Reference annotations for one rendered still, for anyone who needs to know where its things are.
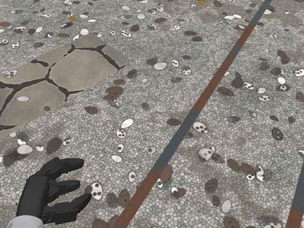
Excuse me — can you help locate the left robot hand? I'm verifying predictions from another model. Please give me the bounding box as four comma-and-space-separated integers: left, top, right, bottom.
16, 157, 92, 225

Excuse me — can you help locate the left robot forearm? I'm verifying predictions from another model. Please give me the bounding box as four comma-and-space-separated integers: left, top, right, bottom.
7, 215, 44, 228

